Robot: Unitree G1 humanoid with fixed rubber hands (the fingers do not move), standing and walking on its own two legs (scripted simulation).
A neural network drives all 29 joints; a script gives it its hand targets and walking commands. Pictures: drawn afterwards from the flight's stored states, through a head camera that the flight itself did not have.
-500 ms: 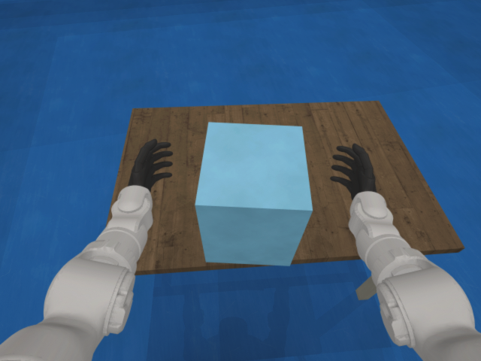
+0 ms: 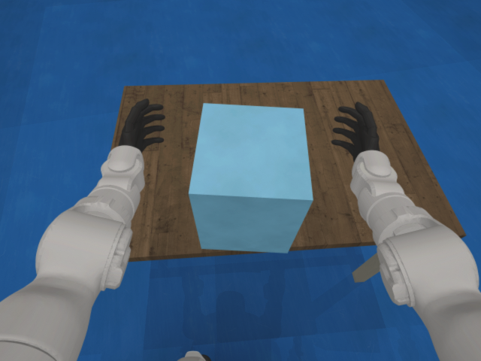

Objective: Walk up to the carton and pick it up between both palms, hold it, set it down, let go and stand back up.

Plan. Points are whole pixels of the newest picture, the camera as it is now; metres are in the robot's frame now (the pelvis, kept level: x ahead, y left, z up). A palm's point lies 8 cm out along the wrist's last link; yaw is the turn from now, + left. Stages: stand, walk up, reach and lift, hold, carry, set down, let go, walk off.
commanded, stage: reach and lift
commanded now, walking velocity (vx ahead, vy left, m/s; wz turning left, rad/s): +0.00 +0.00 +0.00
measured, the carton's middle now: (248, 183) +0.46 +0.01 -0.07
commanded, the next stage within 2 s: none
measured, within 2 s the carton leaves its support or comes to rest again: neither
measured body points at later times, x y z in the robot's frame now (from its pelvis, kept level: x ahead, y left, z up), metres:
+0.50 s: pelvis +0.00 +0.01 -0.04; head +0.14 +0.02 +0.39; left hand +0.45 +0.21 -0.04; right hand +0.46 -0.15 -0.03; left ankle +0.03 +0.12 -0.71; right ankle +0.01 -0.10 -0.71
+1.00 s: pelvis -0.01 +0.01 -0.04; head +0.13 +0.02 +0.39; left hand +0.45 +0.16 -0.04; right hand +0.45 -0.14 -0.03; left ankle +0.03 +0.12 -0.71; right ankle +0.01 -0.10 -0.71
